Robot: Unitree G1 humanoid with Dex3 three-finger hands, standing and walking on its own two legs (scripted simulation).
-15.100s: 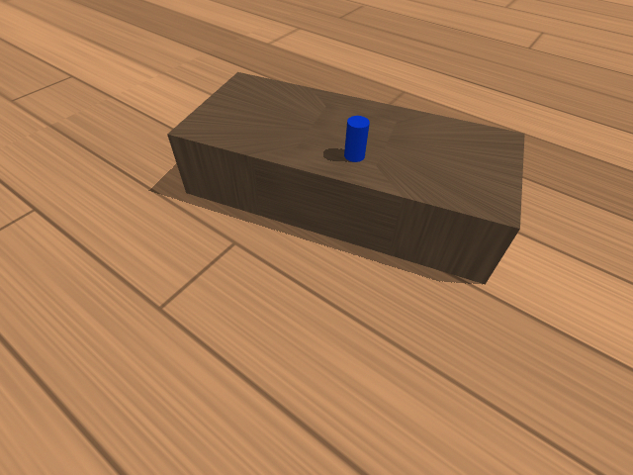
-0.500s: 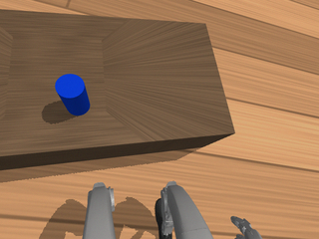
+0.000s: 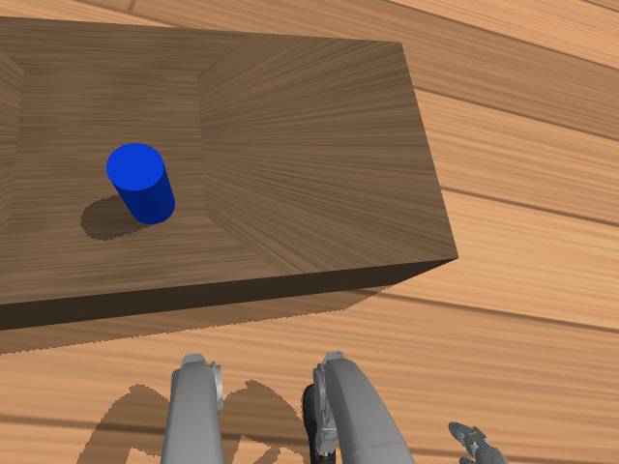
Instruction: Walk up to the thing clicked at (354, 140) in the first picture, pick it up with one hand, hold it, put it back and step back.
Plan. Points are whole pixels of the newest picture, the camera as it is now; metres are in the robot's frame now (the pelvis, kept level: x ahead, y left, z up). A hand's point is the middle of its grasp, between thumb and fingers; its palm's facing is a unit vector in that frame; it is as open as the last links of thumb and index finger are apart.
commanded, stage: go down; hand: left
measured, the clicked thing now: (145, 187) +0.53 +0.21 -0.23
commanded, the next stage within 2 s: approach in 0.38 s
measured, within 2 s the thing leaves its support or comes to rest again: neither
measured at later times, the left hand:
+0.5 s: hand out of the picture +0.46 +0.41 +0.06, palm faces +0.26 -0.96 -0.02, open 17.5 cm
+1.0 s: hand (28, 173) +0.50 +0.33 -0.12, palm faces +0.19 -0.98 +0.05, open 17.8 cm
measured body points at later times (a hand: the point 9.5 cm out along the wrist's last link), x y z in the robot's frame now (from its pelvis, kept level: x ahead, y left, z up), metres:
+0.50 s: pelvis +0.00 +0.00 +0.00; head +0.19 +0.07 +0.40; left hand +0.44 +0.46 +0.07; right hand +0.06 -0.27 -0.10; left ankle +0.04 +0.12 -0.60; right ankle +0.02 -0.17 -0.60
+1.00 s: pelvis -0.03 +0.00 -0.12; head +0.21 +0.07 +0.25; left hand +0.48 +0.38 -0.12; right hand +0.04 -0.27 -0.21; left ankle +0.04 +0.12 -0.60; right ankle +0.02 -0.16 -0.60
